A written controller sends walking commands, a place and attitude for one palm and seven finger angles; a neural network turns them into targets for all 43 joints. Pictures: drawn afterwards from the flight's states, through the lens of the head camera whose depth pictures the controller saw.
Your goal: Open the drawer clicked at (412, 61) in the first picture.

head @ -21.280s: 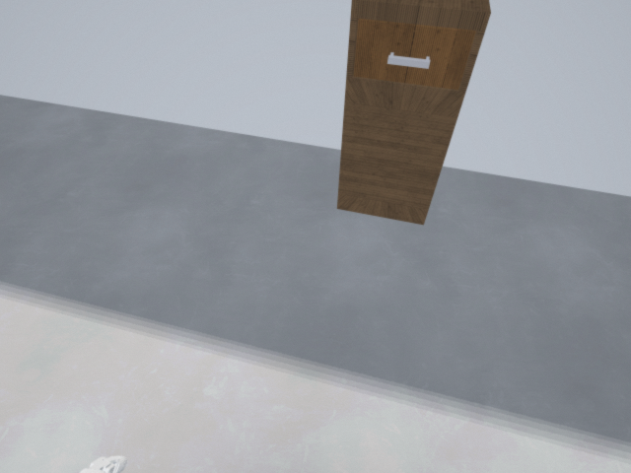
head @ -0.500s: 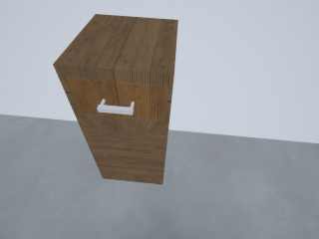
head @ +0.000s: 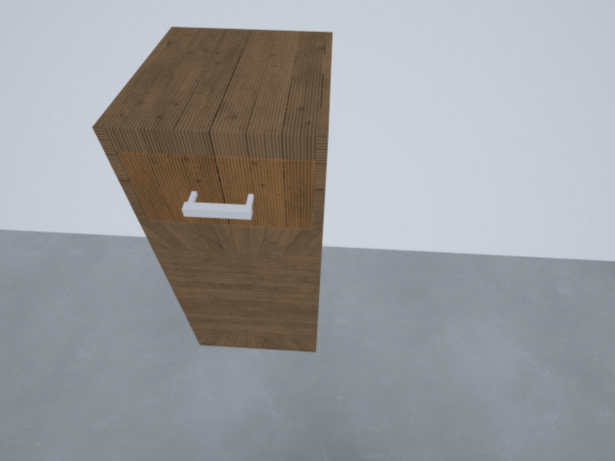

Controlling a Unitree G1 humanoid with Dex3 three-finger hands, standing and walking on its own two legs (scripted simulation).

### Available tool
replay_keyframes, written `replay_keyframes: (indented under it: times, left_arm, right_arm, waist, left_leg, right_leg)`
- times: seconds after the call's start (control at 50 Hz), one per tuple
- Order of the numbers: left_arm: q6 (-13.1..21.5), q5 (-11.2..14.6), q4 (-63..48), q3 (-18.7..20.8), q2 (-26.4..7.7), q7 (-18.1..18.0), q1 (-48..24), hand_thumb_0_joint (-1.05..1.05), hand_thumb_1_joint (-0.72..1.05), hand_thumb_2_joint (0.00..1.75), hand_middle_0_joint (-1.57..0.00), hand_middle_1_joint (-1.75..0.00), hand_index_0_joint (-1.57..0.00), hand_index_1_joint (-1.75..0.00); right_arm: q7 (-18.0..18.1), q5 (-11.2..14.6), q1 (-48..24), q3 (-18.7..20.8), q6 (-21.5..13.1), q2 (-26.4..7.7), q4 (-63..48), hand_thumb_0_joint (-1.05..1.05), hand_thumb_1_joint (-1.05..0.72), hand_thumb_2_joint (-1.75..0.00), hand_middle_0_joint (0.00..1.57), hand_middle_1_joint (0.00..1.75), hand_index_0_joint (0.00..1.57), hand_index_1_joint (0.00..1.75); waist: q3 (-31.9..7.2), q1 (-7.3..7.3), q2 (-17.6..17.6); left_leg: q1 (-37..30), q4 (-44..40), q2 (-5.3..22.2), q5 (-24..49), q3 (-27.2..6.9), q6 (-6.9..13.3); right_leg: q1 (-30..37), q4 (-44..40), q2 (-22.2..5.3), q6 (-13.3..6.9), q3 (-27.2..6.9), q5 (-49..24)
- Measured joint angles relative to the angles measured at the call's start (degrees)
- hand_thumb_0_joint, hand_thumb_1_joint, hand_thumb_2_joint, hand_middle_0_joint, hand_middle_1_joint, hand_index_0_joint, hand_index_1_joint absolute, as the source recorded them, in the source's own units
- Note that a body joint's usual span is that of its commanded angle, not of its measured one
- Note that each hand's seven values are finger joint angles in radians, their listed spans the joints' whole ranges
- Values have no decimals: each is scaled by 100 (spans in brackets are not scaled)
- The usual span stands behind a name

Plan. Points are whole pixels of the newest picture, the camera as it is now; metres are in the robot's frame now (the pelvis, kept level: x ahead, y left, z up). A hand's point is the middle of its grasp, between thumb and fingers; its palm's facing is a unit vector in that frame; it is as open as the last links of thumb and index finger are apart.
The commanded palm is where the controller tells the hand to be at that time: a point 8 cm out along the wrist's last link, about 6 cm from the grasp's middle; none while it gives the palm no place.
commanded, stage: look again from close up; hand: left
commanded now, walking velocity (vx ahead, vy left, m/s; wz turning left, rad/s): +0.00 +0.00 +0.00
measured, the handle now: (220, 203) +0.56 +0.21 -0.03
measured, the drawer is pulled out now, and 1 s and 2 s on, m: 0.00 0.00 0.00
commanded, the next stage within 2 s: shuffle to correct the standing spot in 0.36 s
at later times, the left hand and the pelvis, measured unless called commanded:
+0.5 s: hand out of the picture -0.03 +0.16 -0.17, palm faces +0.05 -0.99 -0.15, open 16.3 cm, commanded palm none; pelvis +0.01 +0.01 +0.01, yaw +0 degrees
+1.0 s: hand out of the picture +0.02 +0.19 -0.17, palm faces -0.03 -0.98 -0.21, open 16.4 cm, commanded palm none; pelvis +0.05 +0.02 +0.00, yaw -1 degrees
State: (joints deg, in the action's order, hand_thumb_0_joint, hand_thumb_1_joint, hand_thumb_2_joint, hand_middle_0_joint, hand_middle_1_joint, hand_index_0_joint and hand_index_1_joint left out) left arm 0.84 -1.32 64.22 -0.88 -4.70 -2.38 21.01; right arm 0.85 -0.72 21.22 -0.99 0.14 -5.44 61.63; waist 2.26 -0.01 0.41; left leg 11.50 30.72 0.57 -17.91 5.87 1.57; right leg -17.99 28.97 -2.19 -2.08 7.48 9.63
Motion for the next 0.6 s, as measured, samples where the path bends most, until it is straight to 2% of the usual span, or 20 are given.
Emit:
replay_keyframes:
  times: [0.08, 0.26, 0.5, 0.6]
  left_arm:
    - [-90, -40, 51, -15, -114, 23, -8, -2, -48, 30, -15, -30, -16, -30]
    - [-32, -20, -8, -37, -313, 40, 28, -5, -50, 29, -15, -30, -15, -30]
    - [-18, 28, 0, -12, -104, 52, 10, -3, -50, 30, -15, -30, -15, -30]
    - [-53, -10, -15, 57, -36, 84, 78, -2, -49, 30, -15, -30, -15, -30]
  right_arm:
    - [25, -26, 24, 31, -44, -90, -124, 0, -91, -90, 19, 30, 20, 30]
    - [35, -9, -32, -30, -107, -217, -101, 0, -91, -90, 19, 30, 20, 30]
    - [41, -6, -48, -47, -100, -237, 113, 0, -91, -90, 19, 30, 20, 30]
    - [28, -52, 88, -27, -51, -199, 172, 0, -91, -90, 19, 30, 20, 30]
  waist:
    - [-200, -61, 55]
    - [-320, 22, 100]
    - [-146, 53, 18]
    - [-203, 68, -19]
  left_leg:
    - [-63, 60, -34, -88, 3, 30]
    - [-351, -254, -101, 18, 27, 66]
    - [-464, -504, -154, 180, 25, 96]
    - [-415, -365, -143, 73, 35, 111]
  right_leg:
    - [23, 146, -42, 42, -14, 128]
    - [260, -56, -76, 93, -45, 72]
    - [380, -303, -103, 126, -44, -89]
    - [305, -120, -93, 96, -75, 88]
